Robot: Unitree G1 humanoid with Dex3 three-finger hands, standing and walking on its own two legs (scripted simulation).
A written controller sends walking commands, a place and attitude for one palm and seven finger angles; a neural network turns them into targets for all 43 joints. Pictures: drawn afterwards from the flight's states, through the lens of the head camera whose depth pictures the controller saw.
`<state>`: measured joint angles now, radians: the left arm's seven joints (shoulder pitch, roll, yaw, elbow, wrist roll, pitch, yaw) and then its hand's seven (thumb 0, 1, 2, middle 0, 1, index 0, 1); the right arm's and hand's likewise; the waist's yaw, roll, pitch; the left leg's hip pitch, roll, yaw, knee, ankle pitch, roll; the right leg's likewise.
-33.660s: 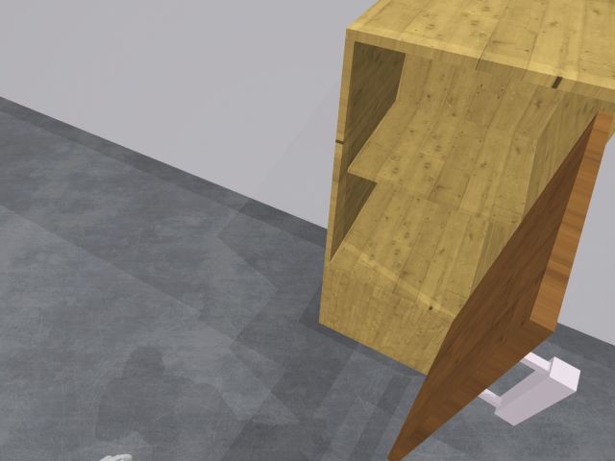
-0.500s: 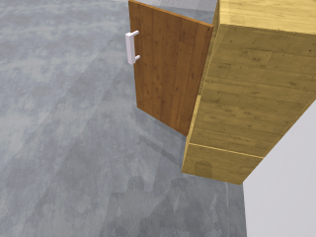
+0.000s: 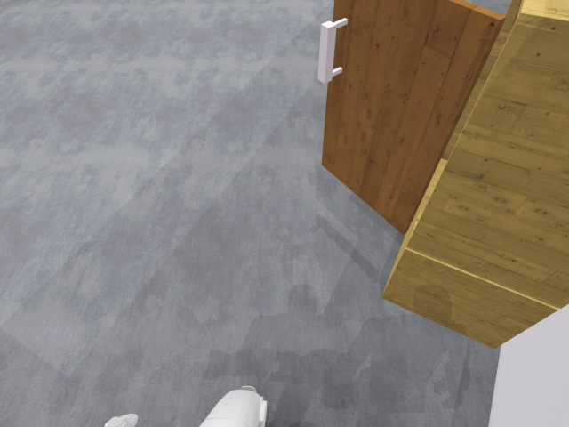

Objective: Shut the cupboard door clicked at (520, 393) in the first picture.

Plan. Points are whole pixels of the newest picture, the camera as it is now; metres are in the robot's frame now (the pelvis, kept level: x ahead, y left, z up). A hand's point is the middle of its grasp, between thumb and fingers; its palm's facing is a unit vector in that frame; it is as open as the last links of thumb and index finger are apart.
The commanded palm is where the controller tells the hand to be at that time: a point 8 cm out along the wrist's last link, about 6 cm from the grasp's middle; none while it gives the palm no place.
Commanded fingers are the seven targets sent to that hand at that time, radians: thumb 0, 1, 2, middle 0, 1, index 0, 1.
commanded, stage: walk to a spot facing it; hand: left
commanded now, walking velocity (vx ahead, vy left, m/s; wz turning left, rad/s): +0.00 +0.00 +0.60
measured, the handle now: (333, 50) +0.88 -0.09 +0.05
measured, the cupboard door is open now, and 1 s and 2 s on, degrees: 65 65 65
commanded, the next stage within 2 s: none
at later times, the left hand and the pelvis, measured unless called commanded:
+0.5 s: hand out of the picture +0.00 +0.22 -0.16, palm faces +0.35 -0.88 -0.32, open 7.4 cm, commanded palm none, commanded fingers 0.00 0.90 0.90 -0.20 -0.30 -0.20 -0.30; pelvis +0.01 -0.01 -0.02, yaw +20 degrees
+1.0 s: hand out of the picture +0.01 +0.23 -0.15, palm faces +0.57 -0.79 -0.24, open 7.4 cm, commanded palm none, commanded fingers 0.00 0.90 0.90 -0.20 -0.30 -0.20 -0.30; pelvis +0.05 +0.00 +0.00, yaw +36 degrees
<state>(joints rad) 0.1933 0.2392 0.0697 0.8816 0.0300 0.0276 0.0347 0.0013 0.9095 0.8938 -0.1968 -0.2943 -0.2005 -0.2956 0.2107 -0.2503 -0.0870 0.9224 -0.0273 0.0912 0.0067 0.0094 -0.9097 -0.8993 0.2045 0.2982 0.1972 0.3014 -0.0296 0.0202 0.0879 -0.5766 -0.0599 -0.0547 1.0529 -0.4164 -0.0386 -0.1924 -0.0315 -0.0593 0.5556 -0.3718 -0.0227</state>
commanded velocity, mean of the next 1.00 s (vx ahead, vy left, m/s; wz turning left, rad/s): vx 0.09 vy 0.00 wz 0.60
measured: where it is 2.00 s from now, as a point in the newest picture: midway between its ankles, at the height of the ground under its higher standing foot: (217, 412)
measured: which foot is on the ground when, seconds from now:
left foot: up 0.00-0.20, down 0.22-0.46, up 0.48-0.70, down 0.72-1.00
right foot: down 0.00-0.22, up 0.24-0.44, down 0.46-0.72, up 0.74-1.00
